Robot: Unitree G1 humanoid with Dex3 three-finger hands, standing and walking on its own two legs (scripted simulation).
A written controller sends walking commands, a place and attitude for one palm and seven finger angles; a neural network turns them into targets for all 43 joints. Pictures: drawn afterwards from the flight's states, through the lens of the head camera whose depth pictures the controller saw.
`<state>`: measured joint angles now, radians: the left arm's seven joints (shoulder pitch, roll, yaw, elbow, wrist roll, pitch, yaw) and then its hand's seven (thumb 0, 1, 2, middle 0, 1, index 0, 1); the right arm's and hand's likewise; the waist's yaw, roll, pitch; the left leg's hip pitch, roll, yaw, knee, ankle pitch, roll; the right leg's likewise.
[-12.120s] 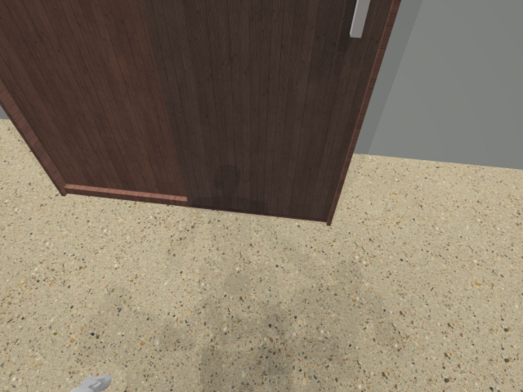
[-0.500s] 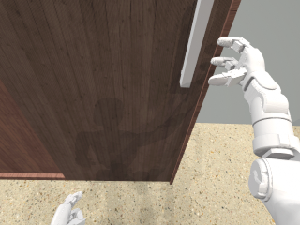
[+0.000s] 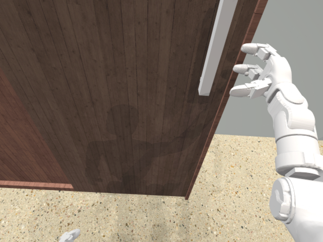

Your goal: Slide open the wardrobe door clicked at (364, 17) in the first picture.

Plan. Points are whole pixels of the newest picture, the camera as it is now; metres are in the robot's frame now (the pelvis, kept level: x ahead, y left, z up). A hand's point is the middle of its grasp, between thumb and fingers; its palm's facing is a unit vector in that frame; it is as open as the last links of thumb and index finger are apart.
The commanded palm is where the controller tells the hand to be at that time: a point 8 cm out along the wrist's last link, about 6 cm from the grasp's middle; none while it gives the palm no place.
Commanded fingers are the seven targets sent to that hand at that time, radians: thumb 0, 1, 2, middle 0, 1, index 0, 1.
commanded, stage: move the hooked fingers beside the handle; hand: right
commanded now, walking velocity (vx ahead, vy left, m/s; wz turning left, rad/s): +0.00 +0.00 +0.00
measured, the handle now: (212, 48) +0.52 -0.07 +0.26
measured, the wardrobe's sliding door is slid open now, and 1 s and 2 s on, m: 0.00 0.00 0.00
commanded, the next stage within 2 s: feel for the door with the fingertips in 0.06 s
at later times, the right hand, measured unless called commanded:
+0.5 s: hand (229, 71) +0.44 -0.10 +0.24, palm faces -0.05 +1.00 +0.02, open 14.0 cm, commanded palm +0.43 -0.15 +0.24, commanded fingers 0.00 0.50 -0.30 0.30 1.20 0.30 1.20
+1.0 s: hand (227, 64) +0.46 -0.10 +0.25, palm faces -0.03 +1.00 +0.01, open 14.0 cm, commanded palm +0.45 -0.16 +0.24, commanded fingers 0.00 0.50 -0.30 0.30 1.20 0.30 1.20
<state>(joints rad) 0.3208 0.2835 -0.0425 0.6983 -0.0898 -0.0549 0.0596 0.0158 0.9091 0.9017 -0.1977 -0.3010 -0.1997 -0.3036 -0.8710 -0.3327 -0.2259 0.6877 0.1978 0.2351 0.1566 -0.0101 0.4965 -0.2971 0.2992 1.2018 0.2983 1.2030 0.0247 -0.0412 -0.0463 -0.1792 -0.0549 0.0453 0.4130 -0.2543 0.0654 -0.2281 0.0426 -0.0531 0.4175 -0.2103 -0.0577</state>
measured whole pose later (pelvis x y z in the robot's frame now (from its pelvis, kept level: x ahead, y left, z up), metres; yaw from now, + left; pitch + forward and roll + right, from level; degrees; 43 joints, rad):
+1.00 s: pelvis +0.00 +0.01 +0.00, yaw +0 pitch +2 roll +0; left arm 0.30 0.28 -0.04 0.70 -0.07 -0.06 0.06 0.01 0.91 0.90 -0.20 -0.30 -0.20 -0.30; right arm -1.02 -0.29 -0.20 0.85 0.17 0.19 0.09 -0.01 0.50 -0.30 0.30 1.20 0.30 1.20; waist 0.04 -0.04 -0.04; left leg -0.20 -0.07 0.06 0.41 -0.25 0.08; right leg -0.25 0.03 -0.04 0.41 -0.20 -0.04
